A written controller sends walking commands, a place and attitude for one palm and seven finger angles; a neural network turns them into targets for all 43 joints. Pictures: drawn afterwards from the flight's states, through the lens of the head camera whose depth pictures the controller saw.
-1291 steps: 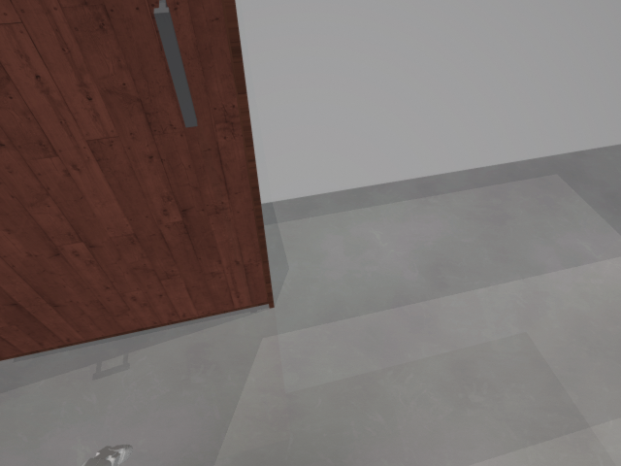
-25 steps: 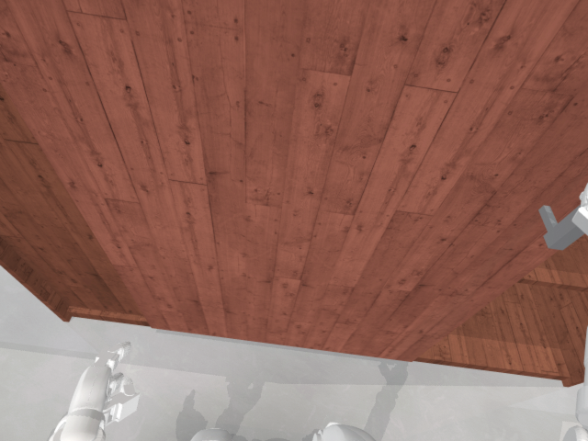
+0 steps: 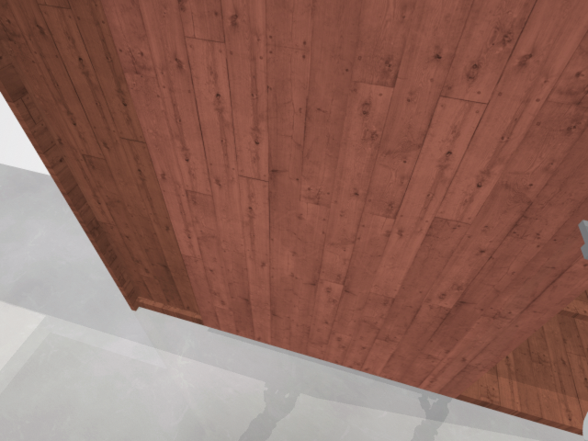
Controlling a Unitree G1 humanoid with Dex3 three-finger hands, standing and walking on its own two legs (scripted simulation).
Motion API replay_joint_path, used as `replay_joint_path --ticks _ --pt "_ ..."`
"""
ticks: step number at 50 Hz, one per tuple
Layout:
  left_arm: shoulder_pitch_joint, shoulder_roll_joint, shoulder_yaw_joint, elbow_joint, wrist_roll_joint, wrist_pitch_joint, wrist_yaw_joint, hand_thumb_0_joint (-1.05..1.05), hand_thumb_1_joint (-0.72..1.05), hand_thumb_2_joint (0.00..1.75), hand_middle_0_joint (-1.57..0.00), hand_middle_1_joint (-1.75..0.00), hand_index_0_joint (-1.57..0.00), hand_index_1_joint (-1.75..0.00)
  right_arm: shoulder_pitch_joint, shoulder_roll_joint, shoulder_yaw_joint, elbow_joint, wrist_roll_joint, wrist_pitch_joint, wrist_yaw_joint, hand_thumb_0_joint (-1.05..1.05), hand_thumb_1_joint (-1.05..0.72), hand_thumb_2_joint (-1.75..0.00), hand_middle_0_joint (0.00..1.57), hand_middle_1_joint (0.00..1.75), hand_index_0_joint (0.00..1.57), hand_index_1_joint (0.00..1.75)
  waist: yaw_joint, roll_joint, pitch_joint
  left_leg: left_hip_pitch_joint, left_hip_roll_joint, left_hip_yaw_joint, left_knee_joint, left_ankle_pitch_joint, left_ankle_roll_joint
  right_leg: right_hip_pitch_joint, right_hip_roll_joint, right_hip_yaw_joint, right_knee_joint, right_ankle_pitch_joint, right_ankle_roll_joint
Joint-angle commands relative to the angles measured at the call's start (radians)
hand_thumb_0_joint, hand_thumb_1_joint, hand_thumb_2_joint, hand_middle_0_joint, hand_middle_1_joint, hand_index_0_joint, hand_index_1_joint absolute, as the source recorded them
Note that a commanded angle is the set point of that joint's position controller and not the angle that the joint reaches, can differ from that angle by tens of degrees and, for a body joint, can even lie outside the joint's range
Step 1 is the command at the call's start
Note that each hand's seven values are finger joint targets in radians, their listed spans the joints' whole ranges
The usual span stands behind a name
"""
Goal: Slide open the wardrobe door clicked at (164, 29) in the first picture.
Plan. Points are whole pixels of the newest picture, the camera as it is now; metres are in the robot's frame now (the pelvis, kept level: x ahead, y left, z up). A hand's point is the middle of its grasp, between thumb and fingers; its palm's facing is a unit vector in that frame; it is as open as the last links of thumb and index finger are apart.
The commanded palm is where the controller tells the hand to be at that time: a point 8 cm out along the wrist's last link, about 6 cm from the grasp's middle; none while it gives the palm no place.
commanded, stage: stop walking and hold the door there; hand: right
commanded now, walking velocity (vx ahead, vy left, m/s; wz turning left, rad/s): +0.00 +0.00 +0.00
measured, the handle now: out of the picture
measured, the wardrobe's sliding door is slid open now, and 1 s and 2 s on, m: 0.55 0.55 0.55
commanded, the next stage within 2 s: loosen the grip on the handle in 1.42 s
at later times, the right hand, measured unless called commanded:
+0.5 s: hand out of the picture +0.40 -0.36 +0.16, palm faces +0.50 +0.84 -0.22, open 5.3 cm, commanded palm +0.36 -0.40 +0.14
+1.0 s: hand out of the picture +0.41 -0.36 +0.15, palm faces +0.36 +0.90 -0.22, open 5.1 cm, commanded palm +0.37 -0.40 +0.14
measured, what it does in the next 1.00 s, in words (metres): steps on the spot: right foot, then left foot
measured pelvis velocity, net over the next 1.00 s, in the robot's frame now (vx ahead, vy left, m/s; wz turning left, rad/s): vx -0.03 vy -0.09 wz -0.03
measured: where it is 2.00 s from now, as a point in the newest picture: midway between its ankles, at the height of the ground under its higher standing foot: outside the picture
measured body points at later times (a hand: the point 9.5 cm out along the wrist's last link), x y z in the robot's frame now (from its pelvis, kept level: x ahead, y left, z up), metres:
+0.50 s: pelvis +0.00 -0.02 +0.00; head +0.00 -0.01 +0.45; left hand +0.08 +0.29 -0.11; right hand +0.37 -0.40 +0.17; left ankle +0.03 +0.13 -0.73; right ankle +0.03 -0.13 -0.71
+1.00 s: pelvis -0.03 -0.09 +0.00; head +0.04 -0.09 +0.44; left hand +0.11 +0.12 -0.13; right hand +0.38 -0.41 +0.16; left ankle -0.03 +0.01 -0.73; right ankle +0.02 -0.18 -0.73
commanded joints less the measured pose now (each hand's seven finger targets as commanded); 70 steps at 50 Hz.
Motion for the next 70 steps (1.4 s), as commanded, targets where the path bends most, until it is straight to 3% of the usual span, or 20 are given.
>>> replay_joint_path --ticks 1,4,9,13,18,21,24,28,30,31,32,35,37,40,44,49,51,55,61,70 --pt "-0.049 0.197 0.070 -0.107 -0.002 -0.045 0.026 0.00 0.90 0.90 -0.20 -0.30 -0.20 -0.30 -0.291 -0.347 -0.053 -0.047 -0.002 -0.040 -0.011 0.00 -0.90 -0.90 0.45 1.40 0.45 1.40 -0.058 0.038 -0.138 -0.051 0.077 -0.086 -0.113 -0.205 0.015 0.069 -0.106 0.220 -0.181 -0.229 -0.008" --pt "-0.037 0.196 0.071 -0.097 -0.011 -0.052 0.029 0.00 0.90 0.90 -0.20 -0.30 -0.20 -0.30 -0.294 -0.315 -0.021 -0.010 0.003 -0.042 -0.008 0.00 -0.90 -0.90 0.45 1.40 0.45 1.40 -0.061 -0.027 -0.125 -0.012 0.043 -0.056 -0.058 -0.160 0.007 0.038 -0.139 0.263 -0.262 -0.307 -0.025" --pt "-0.013 0.202 0.073 -0.085 -0.014 -0.061 0.026 0.00 0.90 0.90 -0.20 -0.30 -0.20 -0.30 -0.317 -0.313 -0.009 0.018 -0.002 -0.042 -0.001 0.00 -0.90 -0.90 0.45 1.40 0.45 1.40 -0.059 -0.034 -0.139 0.016 0.059 -0.066 -0.087 -0.112 0.011 0.042 -0.108 0.198 -0.208 -0.216 -0.010" --pt "-0.006 0.205 0.082 -0.080 -0.010 -0.062 0.022 0.00 0.90 0.90 -0.20 -0.30 -0.20 -0.30 -0.321 -0.325 -0.013 0.038 -0.005 -0.041 0.005 0.00 -0.90 -0.90 0.45 1.40 0.45 1.40 -0.051 0.063 -0.127 -0.080 0.109 -0.149 -0.171 -0.182 0.031 0.096 -0.063 0.146 -0.098 -0.177 0.012" --pt "-0.027 0.206 0.098 -0.086 -0.013 -0.036 0.009 0.00 0.90 0.90 -0.20 -0.30 -0.20 -0.30 -0.309 -0.387 -0.059 0.039 -0.021 -0.036 0.005 0.00 -0.90 -0.90 0.45 1.40 0.45 1.40 -0.068 0.176 -0.136 0.066 0.316 -0.310 -0.219 0.010 0.105 -0.048 0.021 0.142 0.124 -0.166 0.032" --pt "-0.050 0.207 0.096 -0.091 -0.011 -0.036 0.002 0.00 0.90 0.90 -0.20 -0.30 -0.20 -0.30 -0.317 -0.350 -0.041 -0.005 -0.016 -0.021 0.011 0.00 -0.90 -0.90 0.45 1.40 0.45 1.40 -0.080 0.240 -0.138 0.167 0.404 -0.307 -0.178 0.236 0.157 -0.161 0.026 0.206 0.279 -0.269 0.036" --pt "-0.075 0.211 0.094 -0.084 0.003 -0.041 0.005 0.00 0.90 0.90 -0.20 -0.30 -0.20 -0.30 -0.322 -0.376 -0.063 -0.060 -0.013 -0.024 0.017 0.00 -0.90 -0.90 0.45 1.40 0.45 1.40 -0.072 0.241 -0.129 0.117 0.382 -0.204 -0.142 0.294 0.125 -0.070 0.023 0.181 0.200 -0.246 0.040" --pt "-0.100 0.172 0.101 -0.092 0.014 -0.028 0.006 0.00 0.90 0.90 -0.20 -0.30 -0.20 -0.30 -0.400 -0.272 0.000 -0.214 -0.007 -0.068 0.024 0.00 -0.90 -0.90 0.45 1.40 0.45 1.40 -0.058 0.223 -0.143 -0.005 0.315 -0.092 -0.059 0.182 0.046 0.173 0.061 0.068 -0.067 -0.016 0.051" --pt "-0.116 0.183 0.106 -0.118 0.008 -0.022 0.009 0.00 0.90 0.90 -0.20 -0.30 -0.20 -0.30 -0.448 -0.176 0.077 -0.325 0.003 -0.101 0.029 0.00 -0.90 -0.90 0.45 1.40 0.45 1.40 -0.063 0.003 -0.174 -0.046 0.184 0.012 0.132 0.117 -0.010 0.213 -0.052 0.157 -0.137 0.166 -0.005" --pt "-0.116 0.173 0.102 -0.138 0.004 -0.019 0.002 0.00 0.90 0.90 -0.20 -0.30 -0.20 -0.30 -0.425 -0.110 0.122 -0.330 0.009 -0.114 0.034 0.00 -0.90 -0.90 0.45 1.40 0.45 1.40 -0.057 -0.166 -0.197 -0.125 0.079 0.079 0.306 -0.151 -0.043 0.238 -0.145 0.277 -0.161 0.287 -0.068" --pt "-0.117 0.161 0.091 -0.151 0.007 -0.028 -0.003 0.00 0.90 0.90 -0.20 -0.30 -0.20 -0.30 -0.452 -0.100 0.130 -0.382 0.002 -0.131 0.033 0.00 -0.90 -0.90 0.45 1.40 0.45 1.40 -0.054 -0.264 -0.214 -0.213 0.039 0.051 0.513 -0.377 -0.037 0.231 -0.218 0.414 -0.214 0.353 -0.129" --pt "-0.099 0.151 0.091 -0.126 -0.002 -0.053 0.005 0.00 0.90 0.90 -0.20 -0.30 -0.20 -0.30 -0.478 -0.108 0.123 -0.464 0.009 -0.117 0.025 0.00 -0.90 -0.90 0.45 1.40 0.45 1.40 -0.057 -0.032 -0.274 -0.268 0.043 -0.019 0.520 -0.307 -0.025 0.371 -0.239 0.400 -0.112 0.519 -0.174" --pt "-0.101 0.130 0.073 -0.136 -0.004 -0.067 0.001 0.00 0.90 0.90 -0.20 -0.30 -0.20 -0.30 -0.501 -0.030 0.197 -0.516 0.013 -0.092 0.036 0.00 -0.90 -0.90 0.45 1.40 0.45 1.40 -0.050 -0.084 -0.292 -0.227 0.031 -0.028 0.436 -0.258 -0.019 0.391 -0.218 0.349 -0.109 0.508 -0.153" --pt "-0.110 0.110 0.044 -0.143 0.005 -0.078 0.001 0.00 0.90 0.90 -0.20 -0.30 -0.20 -0.30 -0.500 -0.082 0.164 -0.523 0.011 -0.069 0.032 0.00 -0.90 -0.90 0.45 1.40 0.45 1.40 -0.059 -0.143 -0.304 -0.130 0.013 -0.029 0.252 -0.226 -0.009 0.370 -0.218 0.329 -0.107 0.470 -0.140" --pt "-0.121 0.110 0.029 -0.154 0.011 -0.080 -0.005 0.00 0.90 0.90 -0.20 -0.30 -0.20 -0.30 -0.528 -0.099 0.150 -0.518 0.014 -0.056 0.036 0.00 -0.90 -0.90 0.45 1.40 0.45 1.40 -0.071 -0.103 -0.321 0.070 0.000 -0.039 -0.026 -0.069 0.004 0.287 -0.203 0.295 -0.050 0.388 -0.093" --pt "-0.124 0.115 0.038 -0.165 -0.006 -0.072 0.003 0.00 0.90 0.90 -0.20 -0.30 -0.20 -0.30 -0.521 -0.133 0.119 -0.447 0.025 -0.033 0.024 0.00 -0.90 -0.90 0.45 1.40 0.45 1.40 -0.062 0.154 -0.331 0.221 0.172 -0.187 -0.069 0.338 0.072 0.115 -0.042 0.169 0.046 0.113 0.020" --pt "-0.129 0.112 0.030 -0.160 -0.005 -0.067 0.012 0.00 0.90 0.90 -0.20 -0.30 -0.20 -0.30 -0.522 -0.143 0.105 -0.412 0.023 -0.035 0.020 0.00 -0.90 -0.90 0.45 1.40 0.45 1.40 -0.068 0.086 -0.328 0.190 0.163 -0.151 -0.043 0.345 0.055 0.148 -0.049 0.185 -0.004 0.137 0.015" --pt "-0.125 0.131 0.032 -0.154 0.000 -0.057 0.021 0.00 0.90 0.90 -0.20 -0.30 -0.20 -0.30 -0.506 -0.100 0.135 -0.370 0.030 -0.043 0.019 0.00 -0.90 -0.90 0.45 1.40 0.45 1.40 -0.071 -0.071 -0.294 0.085 0.041 -0.067 -0.016 -0.013 0.007 0.191 -0.170 0.345 -0.133 0.161 -0.054" --pt "-0.104 0.146 0.042 -0.150 0.000 -0.058 0.027 0.00 0.90 0.90 -0.20 -0.30 -0.20 -0.30 -0.521 -0.074 0.172 -0.360 0.030 -0.040 0.019 0.00 -0.90 -0.90 0.45 1.40 0.45 1.40 -0.072 -0.069 -0.286 0.126 0.060 -0.090 -0.062 0.027 0.017 0.157 -0.141 0.280 -0.110 0.167 -0.031" --pt "-0.085 0.161 0.046 -0.145 -0.008 -0.041 0.031 0.00 0.90 0.90 -0.20 -0.30 -0.20 -0.30 -0.482 -0.140 0.128 -0.297 0.035 -0.019 0.012 0.00 -0.90 -0.90 0.45 1.40 0.45 1.40 -0.068 -0.002 -0.286 0.140 0.106 -0.132 -0.092 0.160 0.023 0.142 -0.105 0.235 -0.063 0.188 -0.004"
